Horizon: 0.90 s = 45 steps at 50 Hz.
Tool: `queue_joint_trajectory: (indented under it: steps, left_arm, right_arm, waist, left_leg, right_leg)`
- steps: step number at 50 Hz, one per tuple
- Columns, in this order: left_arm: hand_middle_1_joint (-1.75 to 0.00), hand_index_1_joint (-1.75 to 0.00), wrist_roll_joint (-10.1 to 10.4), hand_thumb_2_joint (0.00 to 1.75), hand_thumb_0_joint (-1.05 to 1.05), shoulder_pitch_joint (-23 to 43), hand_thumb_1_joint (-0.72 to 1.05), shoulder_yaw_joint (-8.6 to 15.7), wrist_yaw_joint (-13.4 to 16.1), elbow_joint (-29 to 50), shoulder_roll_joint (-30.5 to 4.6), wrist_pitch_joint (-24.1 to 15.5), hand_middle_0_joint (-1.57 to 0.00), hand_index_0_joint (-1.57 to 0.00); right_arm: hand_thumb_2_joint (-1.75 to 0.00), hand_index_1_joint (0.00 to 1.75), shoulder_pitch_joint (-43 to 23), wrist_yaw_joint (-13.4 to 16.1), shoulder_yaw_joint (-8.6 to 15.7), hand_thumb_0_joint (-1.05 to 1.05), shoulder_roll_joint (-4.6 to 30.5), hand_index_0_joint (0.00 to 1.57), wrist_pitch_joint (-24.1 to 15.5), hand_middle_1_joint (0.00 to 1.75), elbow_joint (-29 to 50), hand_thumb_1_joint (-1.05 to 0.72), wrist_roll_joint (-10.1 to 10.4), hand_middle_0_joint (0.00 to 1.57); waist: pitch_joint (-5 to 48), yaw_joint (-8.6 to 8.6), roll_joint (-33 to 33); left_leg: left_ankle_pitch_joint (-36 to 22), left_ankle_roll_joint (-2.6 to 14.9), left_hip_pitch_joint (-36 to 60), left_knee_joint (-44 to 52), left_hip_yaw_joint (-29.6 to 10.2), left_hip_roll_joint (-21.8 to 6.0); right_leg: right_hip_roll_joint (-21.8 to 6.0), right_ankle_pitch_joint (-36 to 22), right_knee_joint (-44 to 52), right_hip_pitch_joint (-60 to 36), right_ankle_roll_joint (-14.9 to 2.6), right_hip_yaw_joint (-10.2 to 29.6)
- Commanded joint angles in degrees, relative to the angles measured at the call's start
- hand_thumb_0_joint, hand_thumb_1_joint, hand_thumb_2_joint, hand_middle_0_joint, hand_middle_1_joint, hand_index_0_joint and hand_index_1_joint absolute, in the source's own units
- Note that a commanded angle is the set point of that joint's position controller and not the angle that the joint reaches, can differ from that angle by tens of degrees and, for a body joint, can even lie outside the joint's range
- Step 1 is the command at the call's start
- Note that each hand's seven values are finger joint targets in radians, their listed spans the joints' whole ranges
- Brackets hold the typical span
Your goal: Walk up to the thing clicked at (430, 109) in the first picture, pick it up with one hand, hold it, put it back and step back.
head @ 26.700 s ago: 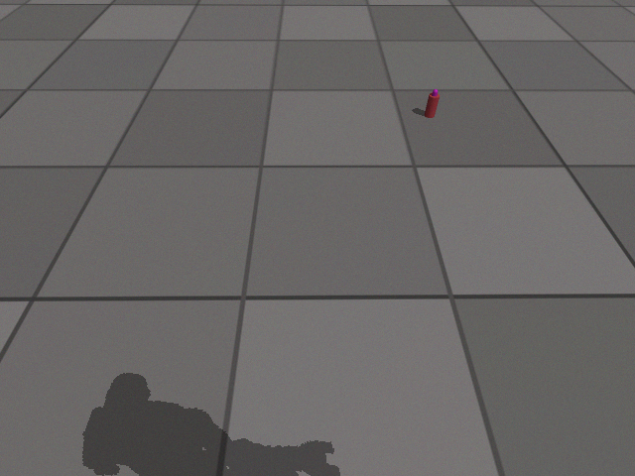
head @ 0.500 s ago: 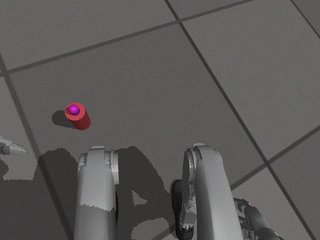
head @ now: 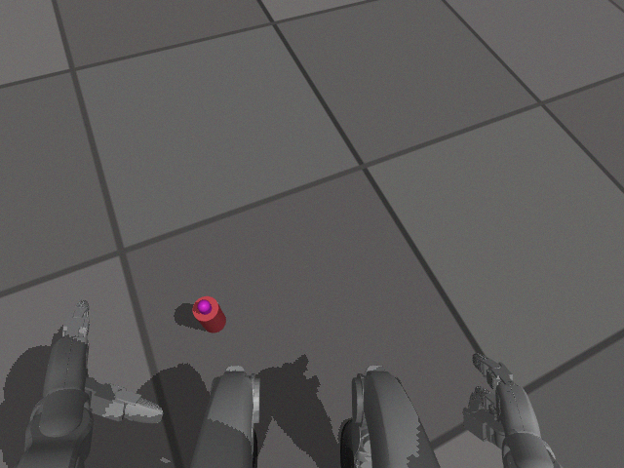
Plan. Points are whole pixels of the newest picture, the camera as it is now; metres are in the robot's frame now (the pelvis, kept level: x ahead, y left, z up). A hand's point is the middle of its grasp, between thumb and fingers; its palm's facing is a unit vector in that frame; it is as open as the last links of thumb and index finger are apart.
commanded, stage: home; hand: left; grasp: from the side
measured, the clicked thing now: (209, 313) +0.43 +0.23 -0.51
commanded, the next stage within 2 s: none
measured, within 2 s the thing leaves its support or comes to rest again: neither
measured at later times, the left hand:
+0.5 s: hand (101, 388) +0.22 +0.20 +0.07, palm faces +0.13 -0.94 -0.30, open 17.6 cm
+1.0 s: hand (108, 405) +0.20 +0.19 +0.07, palm faces +0.12 -0.95 -0.29, open 17.6 cm
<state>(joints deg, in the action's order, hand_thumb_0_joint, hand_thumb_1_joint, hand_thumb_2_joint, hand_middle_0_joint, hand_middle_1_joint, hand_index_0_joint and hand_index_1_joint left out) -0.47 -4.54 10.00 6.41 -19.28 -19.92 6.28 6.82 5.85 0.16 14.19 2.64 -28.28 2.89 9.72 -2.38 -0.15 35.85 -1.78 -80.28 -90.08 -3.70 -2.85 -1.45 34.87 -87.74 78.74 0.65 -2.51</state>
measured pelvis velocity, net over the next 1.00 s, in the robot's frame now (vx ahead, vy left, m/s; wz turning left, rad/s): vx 0.05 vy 0.00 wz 0.03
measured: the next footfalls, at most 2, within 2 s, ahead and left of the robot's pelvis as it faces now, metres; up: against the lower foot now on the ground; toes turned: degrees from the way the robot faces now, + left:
none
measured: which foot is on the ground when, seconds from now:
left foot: down 0.00-1.00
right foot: down 0.00-1.00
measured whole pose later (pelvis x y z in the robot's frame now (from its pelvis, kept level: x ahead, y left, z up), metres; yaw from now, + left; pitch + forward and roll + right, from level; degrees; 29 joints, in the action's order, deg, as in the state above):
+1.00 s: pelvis +0.05 +0.00 +0.13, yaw +2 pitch +8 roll -2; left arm 0.5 -26.7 -0.6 7.9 0.1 -12.0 16.0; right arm 16.1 10.5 -1.7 11.6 -6.2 -28.8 0.9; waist 5.8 -1.3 -1.8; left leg 27.1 -1.7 -35.6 -55.0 -2.1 -3.0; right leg -1.2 26.1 -52.4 33.8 0.8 -3.0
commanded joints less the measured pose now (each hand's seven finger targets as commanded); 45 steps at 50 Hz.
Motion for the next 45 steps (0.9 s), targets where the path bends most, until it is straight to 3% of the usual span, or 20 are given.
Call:
queue_joint_trajectory:
  steps: [1, 2, 3, 6, 9, 12, 15, 19, 22, 26, 32, 33, 35, 37, 39, 42, 45]
  left_arm:
    - [-0.05, -0.05, 0.2, 0.06, 0.00, -2.0, -0.55, 1.8, 2.8, 10.8, -7.3, -0.1, -0.05, -0.05]
    - [-0.05, -0.05, 0.4, 0.06, 0.00, -2.2, -0.55, 1.8, 3.3, 12.4, -7.5, 0.4, -0.05, -0.05]
    - [-0.05, -0.05, 0.4, 0.05, 0.00, -5.0, -0.56, -0.5, 3.4, 11.0, -4.6, 1.2, -0.05, -0.05]
    - [-0.05, -0.05, 0.5, 0.04, 0.00, -4.1, -0.58, -0.1, 4.6, 17.9, -6.5, 2.6, -0.05, -0.05]
    - [-0.05, -0.05, 0.8, 0.05, 0.00, -11.9, -0.57, -4.3, 4.9, 17.7, -1.0, 4.8, -0.05, -0.05]
    - [-0.05, -0.05, 0.8, 0.06, 0.00, -13.1, -0.55, -4.1, 5.5, 23.6, -2.1, 6.1, -0.05, -0.05]
    - [-0.05, -0.05, 1.1, 0.05, 0.00, -16.4, -0.56, -6.5, 5.6, 29.2, -0.2, 7.0, -0.05, -0.05]
    - [-0.05, -0.05, 1.1, 0.03, 0.00, -21.7, -0.59, -8.6, 4.9, 29.3, 2.6, 8.0, -0.04, -0.04]
    - [-0.05, -0.05, 1.1, 0.04, 0.00, -22.6, -0.58, -7.6, 4.3, 32.5, 1.8, 8.1, -0.05, -0.05]
    - [-0.05, -0.05, 0.9, 0.05, 0.00, -22.2, -0.56, -7.6, 3.6, 31.9, 2.4, 7.8, -0.05, -0.05]
    - [-0.05, -0.05, 0.5, 0.04, 0.00, -19.9, -0.57, -7.1, 2.9, 32.6, 1.5, 6.9, -0.05, -0.05]
    - [-0.05, -0.05, 0.5, 0.05, 0.00, -21.4, -0.56, -8.2, 2.7, 30.5, 2.9, 7.1, -0.05, -0.05]
    - [-0.05, -0.05, 0.6, 0.04, 0.00, -19.3, -0.58, -7.2, 2.8, 33.5, 1.6, 6.7, -0.05, -0.05]
    - [-0.05, -0.05, 0.6, 0.05, 0.00, -21.3, -0.56, -7.8, 2.6, 29.9, 2.6, 7.1, -0.05, -0.05]
    - [-0.06, -0.05, 0.6, 0.06, 0.00, -19.5, -0.55, -7.2, 2.7, 32.6, 1.7, 6.7, -0.05, -0.05]
    - [-0.05, -0.05, 0.6, 0.05, 0.00, -21.9, -0.57, -7.7, 2.5, 29.6, 2.9, 6.9, -0.05, -0.05]
    - [-0.05, -0.05, 0.6, 0.04, 0.00, -20.7, -0.59, -7.4, 2.5, 30.0, 2.2, 6.6, -0.05, -0.05]
  right_arm:
    - [-0.90, 0.30, 4.6, 1.9, 2.6, 0.00, 6.7, 0.20, -3.3, 0.30, 6.1, -0.90, -0.2, 0.20]
    - [-0.90, 0.30, 4.8, 2.1, 2.5, 0.00, 6.6, 0.20, -3.5, 0.30, 6.1, -0.90, -0.3, 0.20]
    - [-0.90, 0.30, 4.7, 2.4, 2.2, 0.00, 6.3, 0.20, -3.9, 0.30, 6.3, -0.90, -0.3, 0.20]
    - [-0.90, 0.30, 6.0, 3.4, 2.1, 0.00, 6.0, 0.20, -4.6, 0.30, 6.4, -0.90, -0.4, 0.20]
    - [-0.90, 0.30, 6.4, 4.3, 1.5, 0.00, 4.8, 0.20, -5.5, 0.30, 7.4, -0.90, -0.6, 0.20]
    - [-0.90, 0.30, 6.5, 5.2, 1.6, 0.00, 4.8, 0.20, -6.1, 0.30, 8.4, -0.90, -0.7, 0.20]
    - [-0.90, 0.30, 6.9, 5.6, 1.0, 0.00, 3.9, 0.20, -7.0, 0.30, 8.9, -0.90, -1.1, 0.20]
    - [-0.90, 0.30, 6.3, 6.0, 0.9, 0.00, 3.8, 0.20, -8.3, 0.30, 9.8, -0.90, -1.4, 0.20]
    - [-0.90, 0.30, 6.3, 5.9, 1.1, 0.00, 4.0, 0.20, -9.1, 0.30, 10.0, -0.90, -1.6, 0.20]
    - [-0.90, 0.30, 5.9, 5.5, 1.0, 0.00, 3.9, 0.20, -10.0, 0.30, 10.0, -0.90, -2.0, 0.20]
    - [-0.90, 0.30, 6.2, 5.3, 1.2, 0.00, 4.2, 0.20, -11.1, 0.30, 9.5, -0.90, -2.4, 0.20]
    - [-0.90, 0.30, 5.9, 5.2, 1.1, 0.00, 4.0, 0.20, -11.3, 0.30, 9.4, -0.90, -2.4, 0.20]
    - [-0.90, 0.30, 5.8, 5.3, 1.0, 0.00, 3.8, 0.20, -11.4, 0.30, 9.3, -0.90, -2.4, 0.20]
    - [-0.90, 0.30, 5.0, 5.2, 0.9, 0.00, 4.0, 0.20, -11.8, 0.30, 9.4, -0.90, -2.4, 0.20]
    - [-0.90, 0.30, 5.6, 5.2, 1.0, 0.00, 4.0, 0.20, -11.8, 0.30, 9.0, -0.90, -2.4, 0.20]
    - [-0.90, 0.30, 5.1, 5.1, 0.9, 0.00, 4.0, 0.20, -11.8, 0.30, 9.0, -0.90, -2.4, 0.20]
    - [-0.90, 0.30, 4.9, 5.1, 0.8, 0.00, 4.0, 0.20, -11.8, 0.30, 8.9, -0.90, -2.3, 0.20]
  waist:
    - [21.0, -0.04, -4.4]
    - [20.0, 0.41, -4.1]
    - [18.7, -0.03, -4.3]
    - [17.7, 0.62, -5.6]
    - [13.3, -0.33, -4.1]
    - [11.3, 0.49, -5.9]
    - [9.0, 0.77, -5.3]
    - [4.0, 0.42, -2.3]
    - [3.5, 0.81, -2.6]
    - [0.5, 0.72, -1.4]
    - [2.4, 0.46, -3.5]
    - [2.0, 0.18, -2.9]
    - [2.8, 0.82, -3.2]
    - [1.3, 0.65, -2.5]
    - [2.3, 0.77, -3.3]
    - [2.1, 0.98, -2.4]
    - [1.1, 1.01, -2.6]
  left_leg:
    - [-14.8, 2.76, 24.8, 18.9, 2.7, 1.9]
    - [-15.0, 2.69, 26.1, 20.4, 2.9, 1.9]
    - [-15.7, 2.44, 28.2, 22.2, 2.7, 1.7]
    - [-17.6, 2.13, 33.8, 26.8, 2.7, 1.7]
    - [-18.6, 2.15, 37.0, 30.9, 3.0, 1.9]
    - [-19.7, 1.92, 41.2, 35.0, 3.1, 2.0]
    - [-19.6, 1.66, 43.7, 38.4, 2.7, 1.8]
    - [-20.6, 1.79, 44.9, 40.6, 2.4, 1.6]
    - [-22.8, 1.66, 46.4, 41.6, 2.5, 1.6]
    - [-20.6, 1.58, 46.3, 43.2, 2.4, 1.7]
    - [-22.9, 1.37, 48.7, 43.1, 3.1, 2.1]
    - [-22.5, 1.43, 48.9, 43.1, 3.1, 2.2]
    - [-21.9, 1.50, 48.9, 43.1, 3.3, 2.3]
    - [-20.2, 1.56, 48.2, 43.6, 3.3, 2.5]
    - [-20.6, 1.52, 49.0, 43.6, 3.4, 2.4]
    - [-21.5, 1.44, 48.7, 43.9, 3.1, 2.2]
    - [-18.9, 1.48, 48.4, 44.7, 2.9, 2.2]
  right_leg:
    - [1.5, -14.7, 20.0, -23.8, -1.69, 0.4]
    - [1.4, -15.0, 21.6, -25.3, -1.62, 0.4]
    - [1.5, -15.5, 22.8, -26.4, -1.63, 0.1]
    - [1.5, -17.0, 26.8, -31.1, -1.55, -0.1]
    - [1.8, -18.6, 31.5, -36.1, -1.20, -0.6]
    - [2.0, -19.4, 34.9, -39.9, -1.25, -1.0]
    - [2.4, -19.1, 36.8, -42.2, -1.37, -1.8]
    - [2.8, -19.5, 39.5, -43.7, -1.23, -2.5]
    - [2.8, -21.0, 40.6, -45.5, -1.16, -2.4]
    - [2.8, -19.0, 41.9, -46.0, -1.03, -2.5]
    - [2.6, -21.3, 42.0, -47.6, -0.97, -1.9]
    - [2.7, -21.1, 42.4, -47.6, -0.89, -1.9]
    - [2.4, -20.7, 42.8, -48.0, -0.85, -1.6]
    - [2.5, -19.3, 43.6, -48.0, -0.73, -1.8]
    - [2.4, -19.7, 43.6, -48.2, -0.83, -1.6]
    - [2.6, -20.3, 43.3, -48.4, -0.96, -1.9]
    - [2.7, -17.7, 43.9, -47.9, -0.99, -2.0]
